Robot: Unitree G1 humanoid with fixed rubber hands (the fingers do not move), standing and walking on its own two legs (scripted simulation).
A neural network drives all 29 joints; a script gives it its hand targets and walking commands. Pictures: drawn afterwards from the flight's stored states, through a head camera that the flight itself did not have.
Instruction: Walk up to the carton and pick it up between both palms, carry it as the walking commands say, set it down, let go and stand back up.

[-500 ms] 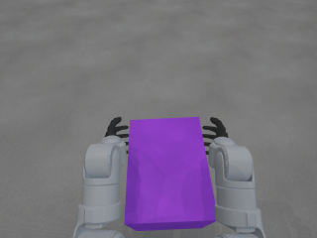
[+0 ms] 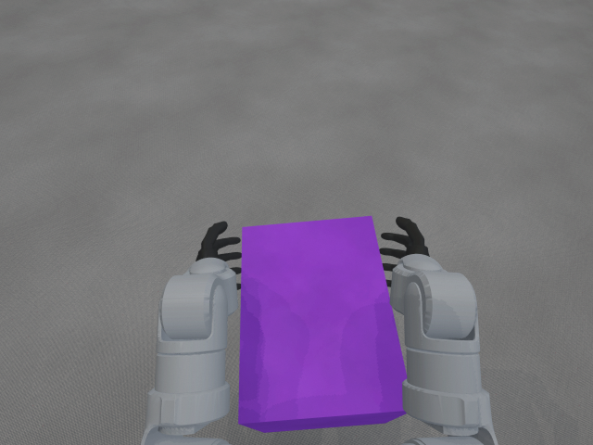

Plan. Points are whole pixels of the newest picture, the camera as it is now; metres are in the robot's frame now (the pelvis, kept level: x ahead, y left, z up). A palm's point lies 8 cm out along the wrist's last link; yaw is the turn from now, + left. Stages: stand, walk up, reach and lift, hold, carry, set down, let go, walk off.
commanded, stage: carry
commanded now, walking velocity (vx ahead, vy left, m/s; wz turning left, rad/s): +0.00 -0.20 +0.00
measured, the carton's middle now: (315, 328) +0.28 -0.01 -0.01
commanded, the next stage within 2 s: none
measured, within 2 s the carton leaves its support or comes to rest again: neither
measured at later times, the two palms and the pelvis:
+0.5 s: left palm (343, 297) +0.29 -0.03 +0.08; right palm (552, 325) +0.26 -0.28 +0.08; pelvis -0.03 -0.13 +0.01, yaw -1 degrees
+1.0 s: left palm (319, 325) +0.23 +0.00 +0.11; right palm (552, 332) +0.24 -0.25 +0.11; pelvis -0.06 -0.13 +0.01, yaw +0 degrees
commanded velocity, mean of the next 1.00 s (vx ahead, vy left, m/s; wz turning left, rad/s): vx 0.00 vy -0.03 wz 0.00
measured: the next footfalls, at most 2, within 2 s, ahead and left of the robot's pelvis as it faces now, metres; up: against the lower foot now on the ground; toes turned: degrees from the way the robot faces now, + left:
right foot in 0.34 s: +0.06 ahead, -0.24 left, +0.00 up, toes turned -9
left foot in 0.68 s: -0.04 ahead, -0.04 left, +0.00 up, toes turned +8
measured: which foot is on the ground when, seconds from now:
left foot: down 0.00-0.34, up 0.36-0.66, down 0.68-1.00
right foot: down 0.00-0.00, up 0.02-0.32, down 0.34-1.00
